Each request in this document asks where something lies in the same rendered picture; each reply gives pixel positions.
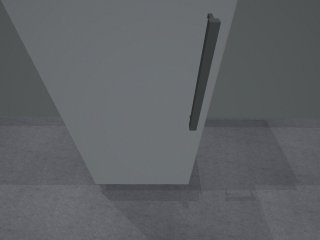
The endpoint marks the fridge door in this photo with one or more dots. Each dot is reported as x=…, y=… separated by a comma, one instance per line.
x=122, y=75

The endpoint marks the handle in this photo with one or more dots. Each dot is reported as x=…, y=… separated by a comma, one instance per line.
x=210, y=40

